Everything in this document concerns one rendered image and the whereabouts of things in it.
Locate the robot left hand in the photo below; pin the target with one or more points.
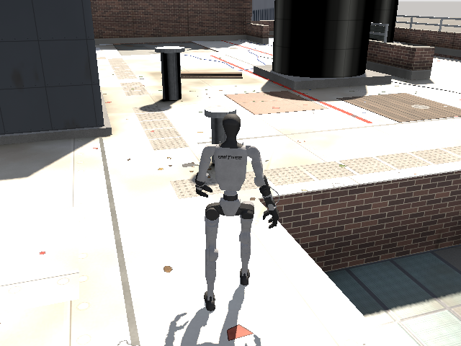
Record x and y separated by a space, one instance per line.
206 188

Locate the right robot upper arm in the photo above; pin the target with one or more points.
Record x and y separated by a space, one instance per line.
257 165

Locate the left robot upper arm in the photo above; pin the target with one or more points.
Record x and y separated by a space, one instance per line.
205 160

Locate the robot head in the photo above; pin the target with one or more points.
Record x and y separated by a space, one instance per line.
231 124

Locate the right robot forearm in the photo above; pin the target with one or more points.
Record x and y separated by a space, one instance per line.
267 195

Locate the robot right hand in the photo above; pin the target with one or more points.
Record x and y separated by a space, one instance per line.
275 217

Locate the left robot forearm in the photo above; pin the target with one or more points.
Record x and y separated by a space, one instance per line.
199 185

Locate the robot right shin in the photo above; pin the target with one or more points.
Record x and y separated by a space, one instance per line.
245 255

